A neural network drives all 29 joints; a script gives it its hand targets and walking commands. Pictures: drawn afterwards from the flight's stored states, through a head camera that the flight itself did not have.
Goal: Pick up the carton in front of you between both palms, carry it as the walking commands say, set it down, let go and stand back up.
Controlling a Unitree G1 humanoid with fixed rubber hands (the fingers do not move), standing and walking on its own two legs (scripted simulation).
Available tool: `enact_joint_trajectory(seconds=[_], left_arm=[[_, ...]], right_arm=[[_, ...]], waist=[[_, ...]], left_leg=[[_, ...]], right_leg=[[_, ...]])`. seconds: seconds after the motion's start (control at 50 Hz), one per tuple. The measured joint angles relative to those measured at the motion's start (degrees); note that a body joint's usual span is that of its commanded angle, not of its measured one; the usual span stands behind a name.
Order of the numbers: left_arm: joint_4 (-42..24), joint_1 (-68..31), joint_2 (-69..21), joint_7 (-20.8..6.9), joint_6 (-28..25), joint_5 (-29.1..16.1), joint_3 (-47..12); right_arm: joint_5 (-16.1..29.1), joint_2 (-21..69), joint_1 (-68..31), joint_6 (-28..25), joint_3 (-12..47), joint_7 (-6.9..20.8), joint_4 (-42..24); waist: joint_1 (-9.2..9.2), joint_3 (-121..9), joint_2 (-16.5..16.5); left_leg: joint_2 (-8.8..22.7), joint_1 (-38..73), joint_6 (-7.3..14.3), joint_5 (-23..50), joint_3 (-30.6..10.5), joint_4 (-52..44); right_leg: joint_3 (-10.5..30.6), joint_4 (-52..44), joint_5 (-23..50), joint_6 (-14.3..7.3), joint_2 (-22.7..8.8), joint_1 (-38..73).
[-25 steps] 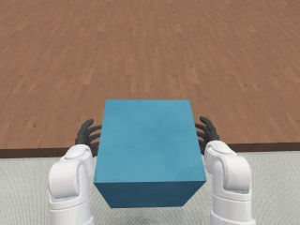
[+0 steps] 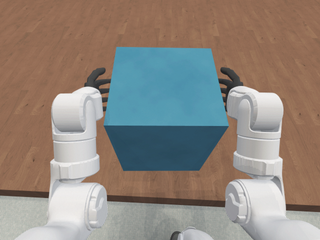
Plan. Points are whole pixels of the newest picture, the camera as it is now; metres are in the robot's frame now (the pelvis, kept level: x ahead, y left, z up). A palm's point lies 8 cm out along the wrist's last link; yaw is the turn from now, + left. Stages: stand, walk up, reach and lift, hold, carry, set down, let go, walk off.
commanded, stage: carry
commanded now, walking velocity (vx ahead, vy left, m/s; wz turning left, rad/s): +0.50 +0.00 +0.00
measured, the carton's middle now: (162, 116) +0.38 +0.01 +0.09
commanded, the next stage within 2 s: none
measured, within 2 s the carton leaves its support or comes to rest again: neither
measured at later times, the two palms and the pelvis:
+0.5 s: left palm (103, 21) +0.75 +0.21 +0.15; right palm (190, 20) +0.76 -0.09 +0.15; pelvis +0.37 +0.06 +0.01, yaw -3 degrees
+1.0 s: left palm out of the picture +1.12 +0.24 +0.33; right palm out of the picture +1.10 -0.06 +0.36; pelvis +0.74 +0.12 +0.16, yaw -2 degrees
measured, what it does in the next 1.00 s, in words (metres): climbs: left foot 0.13 m higher, then right foot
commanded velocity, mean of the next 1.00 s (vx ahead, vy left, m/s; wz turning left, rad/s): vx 0.50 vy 0.00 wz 0.00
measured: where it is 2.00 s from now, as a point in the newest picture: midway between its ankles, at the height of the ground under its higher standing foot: (137, 75)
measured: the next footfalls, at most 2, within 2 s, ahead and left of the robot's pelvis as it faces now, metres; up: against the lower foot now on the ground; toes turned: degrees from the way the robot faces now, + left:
left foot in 0.50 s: +0.61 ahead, +0.13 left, +0.13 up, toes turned -1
right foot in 1.00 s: +0.89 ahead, +0.06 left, +0.14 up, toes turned -4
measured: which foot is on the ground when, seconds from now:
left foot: up 0.00-0.48, down 0.50-1.00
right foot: down 0.00-0.50, up 0.52-0.98, down 1.00-1.00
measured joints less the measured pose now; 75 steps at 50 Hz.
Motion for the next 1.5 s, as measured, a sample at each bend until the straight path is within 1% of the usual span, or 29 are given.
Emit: enact_joint_trajectory(seconds=[0.06,0.18,0.26,0.32,0.38,0.4,0.42,0.46,0.5,0.52,0.56,0.58,0.62,0.7,0.76,0.82,0.9,0.96,1.0,1.02,1.06,1.1,1.14,1.2,1.26,1.34,1.38,1.44,1.5], left_arm=[[3.1,-2.4,0.7,0.3,0.1,-0.7,1.4],[2.7,-4.2,-1.0,0.4,-2.7,0.1,5.3],[-0.4,-2.9,-2.7,0.3,-4.7,0.9,6.0],[-3.4,-0.4,-3.8,0.2,-5.5,1.1,5.2],[-3.9,1.2,-4.3,0.4,-6.1,0.6,3.5],[-3.7,1.2,-3.8,0.5,-6.1,0.2,2.9],[-3.5,1.1,-3.2,0.6,-6.0,-0.3,2.6],[-3.1,1.2,-1.9,0.7,-5.8,-1.3,3.3],[-3.9,3.2,-1.3,0.6,-5.1,-1.9,4.9],[-4.4,3.8,-0.7,0.3,-4.7,-2.3,5.7],[-3.7,2.6,0.0,-1.4,-5.3,-2.6,6.0],[-3.4,2.1,-0.2,-1.7,-5.6,-1.9,5.7],[-4.0,2.4,-1.8,-2.0,-5.7,0.0,5.8],[-7.1,5.2,-4.8,-2.3,-6.2,3.2,6.6],[-7.5,6.0,-5.7,-2.8,-7.5,4.7,6.9],[-6.0,5.8,-5.6,-3.2,-8.7,5.6,6.3],[-4.4,5.2,-4.7,-3.1,-8.5,6.1,4.9],[-2.6,4.2,-3.5,-2.1,-6.7,5.6,3.2],[0.0,2.4,-2.7,-1.3,-5.0,4.9,1.7],[1.6,0.9,-2.4,-0.8,-4.0,4.5,0.9],[4.4,-1.7,-1.1,0.1,-2.8,3.3,-0.2],[7.0,-3.0,0.5,0.7,-1.3,1.1,-0.7],[8.7,-3.4,2.1,1.4,0.4,-1.4,-0.8],[11.5,-4.7,2.7,1.9,1.1,-3.3,-0.9],[13.9,-5.2,1.4,1.9,0.1,-2.5,0.1],[14.0,-1.9,-1.5,0.6,-1.5,0.9,2.2],[12.9,1.2,-1.8,-0.7,-2.9,2.3,3.0],[8.8,8.4,-3.5,-2.0,-4.9,3.6,3.6],[0.4,17.1,-7.2,-2.3,-6.8,4.2,2.6]], right_arm=[[-1.0,0.4,-3.7,0.4,-1.5,-0.1,3.9],[-3.2,2.6,-6.6,-2.0,-4.8,-0.2,3.8],[-3.2,3.7,-4.9,-3.9,-5.7,-0.1,0.4],[-3.3,4.6,-2.1,-4.4,-5.8,0.2,-3.2],[-3.5,4.7,0.3,-3.7,-6.0,0.6,-5.9],[-3.6,4.7,0.5,-3.7,-5.9,0.8,-6.1],[-3.8,4.8,0.3,-3.9,-5.7,0.9,-5.9],[-4.7,5.5,-0.3,-4.5,-4.9,0.9,-4.4],[-5.7,6.9,0.1,-5.4,-3.2,0.9,-2.1],[-5.9,7.5,0.1,-5.8,-2.3,0.6,-1.5],[-5.2,7.0,0.3,-6.9,-1.2,0.0,-1.5],[-4.3,6.4,0.9,-7.4,-0.8,-0.5,-1.7],[-2.5,5.7,2.4,-7.9,-0.9,-0.9,-2.4],[-0.1,5.7,3.1,-9.1,-1.3,-1.4,-1.6],[0.7,5.2,2.6,-10.6,-1.3,-1.4,-0.1],[1.1,4.6,1.4,-11.5,-1.8,-1.3,2.2],[1.5,3.4,-0.6,-11.3,-2.2,-1.0,5.2],[1.1,2.3,-1.6,-10.2,-2.2,0.0,7.3],[0.9,1.0,-1.7,-8.6,-2.6,0.8,8.3],[1.0,0.0,-2.3,-7.7,-2.9,1.3,9.0],[0.8,-1.3,-4.4,-6.7,-3.0,1.8,11.3],[-0.3,-0.9,-5.1,-5.0,-3.4,2.0,12.6],[-2.0,0.3,-5.1,-2.9,-4.0,2.0,12.8],[-4.0,1.5,-4.8,-0.7,-5.5,2.0,11.8],[-5.3,2.2,-3.6,-0.1,-7.1,2.3,10.9],[-6.7,3.8,0.0,-1.3,-7.2,2.6,10.7],[-7.6,5.8,3.0,-3.7,-6.2,2.6,10.4],[-8.9,9.3,10.6,-6.5,-4.0,2.4,6.6],[-8.0,12.1,20.6,-8.7,-3.0,2.1,-2.6]], waist=[[0.84,2.6,-0.6],[1.16,5.4,-1.4],[1.22,5.1,-1.7],[2.47,3.4,-1.7],[4.51,0.6,-1.7],[5.28,0.4,-1.9],[5.82,0.8,-2.3],[4.85,2.2,-2.9],[1.04,3.3,-2.0],[-1.67,4.5,-1.9],[-5.23,7.0,-1.9],[-6.45,8.4,-2.3],[-7.98,10.3,-2.7],[-10.36,11.2,-0.2],[-11.30,9.8,1.6],[-11.42,6.5,1.9],[-10.63,1.7,0.5],[-8.66,-1.7,-1.2],[-6.79,-3.7,-2.6],[-5.29,-4.7,-3.2],[-1.47,-5.7,-2.7],[1.81,-6.3,-3.2],[3.76,-6.3,-3.9],[5.06,-5.8,-3.8],[4.71,-5.6,-3.4],[2.46,-6.8,-2.4],[0.80,-6.8,-3.3],[-1.03,-5.0,-2.1],[-2.58,-2.6,-0.9]], left_leg=[[-0.1,-11.4,1.0,4.4,-1.9,7.6],[1.7,-25.0,0.3,6.5,-1.3,-1.3],[1.9,-31.4,1.1,5.6,0.7,2.4],[2.1,-37.2,2.5,3.9,0.6,18.6],[0.2,-46.1,4.1,-16.2,-1.3,44.1],[0.0,-49.8,4.8,-21.8,-1.4,47.5],[0.2,-53.0,5.2,-24.4,-0.8,45.7],[0.4,-53.7,5.5,-14.5,1.9,26.7],[-1.7,-45.4,4.4,3.9,4.0,6.7],[-2.6,-42.5,4.3,13.0,4.6,4.6],[-4.0,-38.9,5.4,7.9,5.1,5.0],[-4.9,-36.4,6.0,5.3,5.5,3.7],[-6.1,-30.6,6.1,4.3,6.2,-1.6],[-7.1,-18.2,6.8,6.5,6.1,-16.5],[-7.1,-9.4,7.5,7.6,4.4,-27.3],[-7.2,-2.3,7.1,9.1,0.7,-35.4],[-7.3,5.5,6.0,9.3,-2.4,-40.1],[-7.6,9.1,4.6,9.1,-1.8,-37.2],[-7.8,7.9,2.2,10.2,0.2,-27.6],[-7.9,5.2,0.6,10.3,1.1,-18.9],[-7.4,-3.1,-1.3,3.8,-0.7,0.4],[-6.3,-11.2,-0.7,0.6,-3.3,12.3],[-4.0,-17.0,-0.3,1.6,-5.0,12.0],[0.7,-21.4,-1.3,5.8,-4.9,-2.4],[3.0,-20.2,-2.5,12.7,-2.5,-22.1],[2.5,-11.7,-2.4,22.6,3.4,-41.6],[1.3,-10.2,-0.6,23.1,5.9,-40.8],[1.7,-7.2,0.3,18.0,7.0,-41.1],[2.3,-2.4,-0.4,17.5,7.1,-46.0]], right_leg=[[0.5,-3.5,-0.8,0.2,0.3,3.3],[1.8,-9.0,-3.5,0.7,0.3,9.9],[2.9,-8.7,-8.4,2.0,0.1,14.2],[4.5,-8.2,-13.0,2.9,0.4,18.4],[7.0,-9.6,-17.0,4.7,0.1,23.5],[8.2,-10.8,-17.9,5.7,-0.3,25.7],[9.6,-12.8,-18.4,6.4,-1.1,28.5],[9.2,-16.8,-11.1,6.1,-3.7,34.6],[8.6,-9.4,-10.3,5.7,-5.3,35.8],[10.5,3.7,-8.9,5.8,-5.1,32.2],[19.2,34.8,-7.9,5.1,0.9,20.5],[21.5,45.4,-7.5,4.7,3.2,15.6],[22.4,55.6,-6.9,4.1,5.2,7.0],[17.1,57.2,-11.9,3.3,4.8,-7.9],[11.1,45.5,-13.4,3.2,3.0,-14.1],[7.4,28.3,-6.5,2.6,2.4,-15.9],[5.9,6.6,5.4,2.0,3.6,-11.9],[3.6,-4.9,13.0,1.4,5.0,-4.8],[2.1,-11.8,18.5,0.4,5.3,2.6],[2.4,-13.5,15.0,-0.3,5.1,5.9],[3.5,-11.0,4.5,-0.8,6.2,7.1],[4.1,-8.9,0.8,-0.5,6.3,7.7],[4.7,-8.7,-1.0,0.2,5.5,9.6],[5.1,-10.4,-3.2,1.7,3.8,13.2],[5.3,-12.4,-5.4,3.9,1.6,16.8],[6.3,-11.1,-10.6,7.2,-1.7,20.8],[7.5,-1.1,-13.2,8.3,-3.8,17.7],[8.6,16.7,-15.1,8.3,-2.2,9.0],[6.7,17.3,-12.1,8.0,-1.5,3.1]])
